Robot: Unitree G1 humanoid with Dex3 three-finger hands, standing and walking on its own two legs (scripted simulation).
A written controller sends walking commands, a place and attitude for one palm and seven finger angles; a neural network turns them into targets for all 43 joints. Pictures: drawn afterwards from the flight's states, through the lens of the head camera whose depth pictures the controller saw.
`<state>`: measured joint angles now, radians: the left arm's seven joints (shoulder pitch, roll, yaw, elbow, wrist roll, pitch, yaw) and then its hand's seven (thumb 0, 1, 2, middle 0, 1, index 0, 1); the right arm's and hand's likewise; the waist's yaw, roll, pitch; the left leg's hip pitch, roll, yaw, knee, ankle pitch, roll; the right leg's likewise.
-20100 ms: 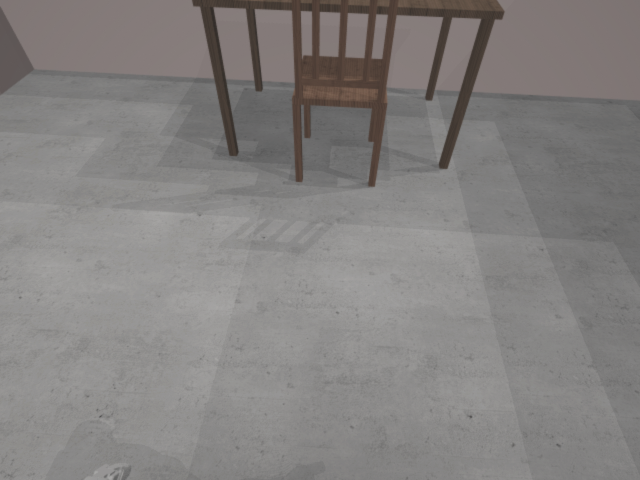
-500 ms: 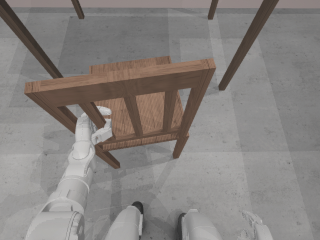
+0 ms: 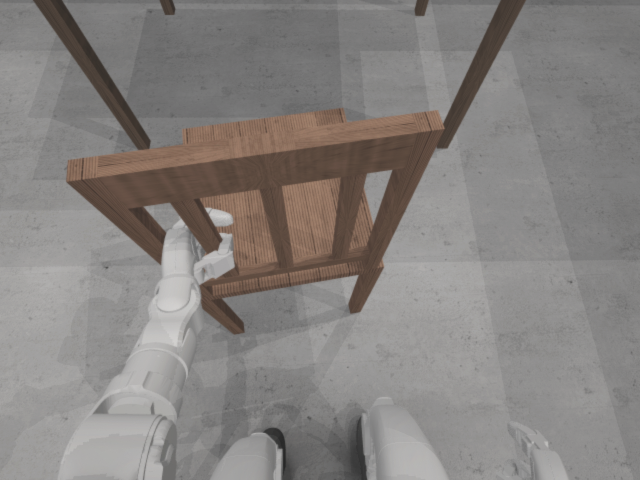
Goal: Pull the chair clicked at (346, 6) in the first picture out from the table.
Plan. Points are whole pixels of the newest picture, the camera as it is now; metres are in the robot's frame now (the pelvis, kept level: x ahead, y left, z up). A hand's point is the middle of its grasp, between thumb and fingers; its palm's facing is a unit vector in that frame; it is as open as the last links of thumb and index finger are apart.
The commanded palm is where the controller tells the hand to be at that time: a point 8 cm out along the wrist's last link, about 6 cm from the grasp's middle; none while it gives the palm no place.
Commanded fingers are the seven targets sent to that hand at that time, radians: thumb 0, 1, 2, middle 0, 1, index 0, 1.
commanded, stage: step backward, pulling the chair out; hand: left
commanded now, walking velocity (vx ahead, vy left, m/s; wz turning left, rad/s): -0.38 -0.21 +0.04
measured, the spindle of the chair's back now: (279, 231) +0.43 +0.07 -0.09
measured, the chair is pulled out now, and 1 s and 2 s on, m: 0.47 0.69 0.71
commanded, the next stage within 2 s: stop walking, hand still on the chair in 0.22 s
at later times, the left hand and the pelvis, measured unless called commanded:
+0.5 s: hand (218, 340) +0.27 +0.14 -0.08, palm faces +0.15 -0.99 -0.09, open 5.3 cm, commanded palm +0.24 +0.19 -0.07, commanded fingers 0.00 0.90 0.90 -0.50 -1.45 -0.50 -1.45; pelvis -0.12 +0.01 -0.02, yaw +1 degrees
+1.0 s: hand (198, 426) +0.17 +0.15 -0.07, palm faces +0.13 -0.99 -0.07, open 5.4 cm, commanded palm +0.14 +0.20 -0.07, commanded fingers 0.00 0.90 0.90 -0.50 -1.45 -0.50 -1.45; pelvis -0.13 +0.02 +0.00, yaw +3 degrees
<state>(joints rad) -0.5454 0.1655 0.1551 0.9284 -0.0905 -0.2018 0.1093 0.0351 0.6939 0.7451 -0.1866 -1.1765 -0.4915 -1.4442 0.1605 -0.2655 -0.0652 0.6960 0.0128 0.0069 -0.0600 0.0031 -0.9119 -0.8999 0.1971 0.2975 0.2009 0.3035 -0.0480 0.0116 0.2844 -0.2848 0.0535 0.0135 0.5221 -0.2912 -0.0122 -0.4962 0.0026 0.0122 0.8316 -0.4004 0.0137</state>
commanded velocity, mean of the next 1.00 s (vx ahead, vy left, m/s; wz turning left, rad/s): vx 0.01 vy -0.04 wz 0.01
